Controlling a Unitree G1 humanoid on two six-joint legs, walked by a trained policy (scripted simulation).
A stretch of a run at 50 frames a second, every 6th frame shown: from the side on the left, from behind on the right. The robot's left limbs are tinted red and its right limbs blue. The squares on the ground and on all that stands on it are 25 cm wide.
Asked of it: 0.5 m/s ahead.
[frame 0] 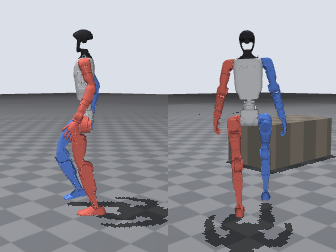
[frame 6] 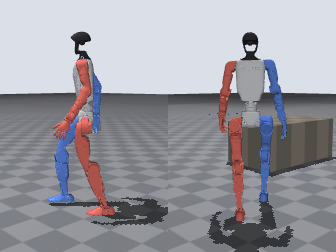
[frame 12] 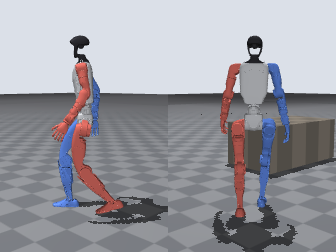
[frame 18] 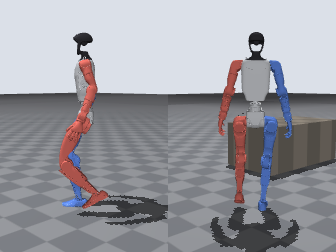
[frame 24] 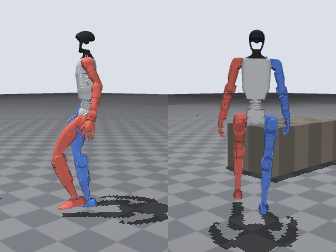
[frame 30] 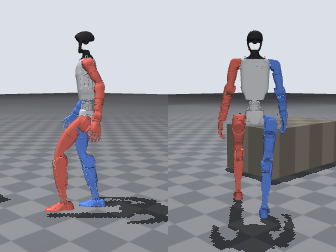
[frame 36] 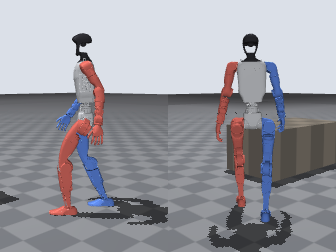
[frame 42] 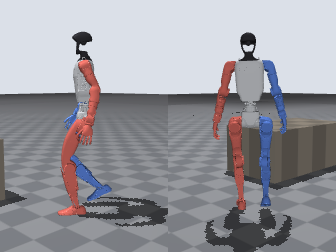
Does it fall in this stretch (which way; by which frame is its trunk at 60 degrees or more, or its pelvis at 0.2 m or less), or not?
no
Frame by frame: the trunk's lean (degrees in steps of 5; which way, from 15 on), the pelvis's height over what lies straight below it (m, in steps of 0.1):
0: 5, 0.8
6: 5, 0.8
12: 5, 0.8
18: 5, 0.8
24: 0, 0.8
30: 0, 0.8
36: 5, 0.8
42: 5, 0.8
